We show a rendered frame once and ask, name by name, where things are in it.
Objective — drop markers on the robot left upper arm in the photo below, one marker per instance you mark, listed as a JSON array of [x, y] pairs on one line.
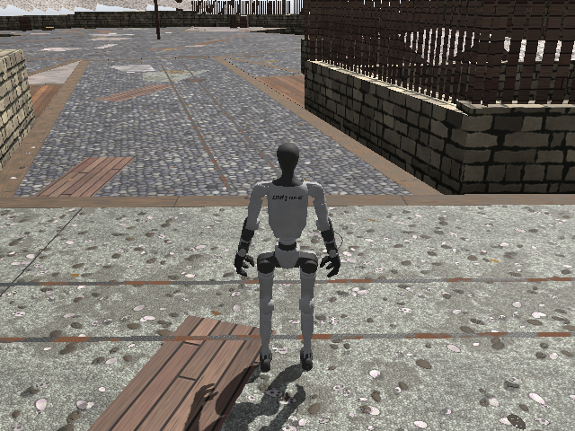
[[259, 190]]

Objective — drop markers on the robot right upper arm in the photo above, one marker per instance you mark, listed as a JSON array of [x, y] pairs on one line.
[[315, 190]]

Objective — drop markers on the robot right hand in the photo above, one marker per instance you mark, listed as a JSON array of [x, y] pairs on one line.
[[335, 262]]

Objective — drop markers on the left robot forearm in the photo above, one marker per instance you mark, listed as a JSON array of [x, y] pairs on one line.
[[245, 240]]

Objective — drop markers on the robot left foot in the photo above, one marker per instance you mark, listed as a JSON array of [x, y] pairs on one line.
[[265, 363]]

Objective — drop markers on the robot foot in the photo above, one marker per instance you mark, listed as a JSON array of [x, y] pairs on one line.
[[265, 363], [307, 363]]

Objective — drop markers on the right robot forearm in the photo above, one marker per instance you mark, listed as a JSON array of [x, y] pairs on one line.
[[329, 241]]

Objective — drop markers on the robot right foot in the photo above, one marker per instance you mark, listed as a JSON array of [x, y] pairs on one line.
[[307, 363]]

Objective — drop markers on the robot left hand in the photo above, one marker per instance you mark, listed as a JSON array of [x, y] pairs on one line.
[[238, 263]]

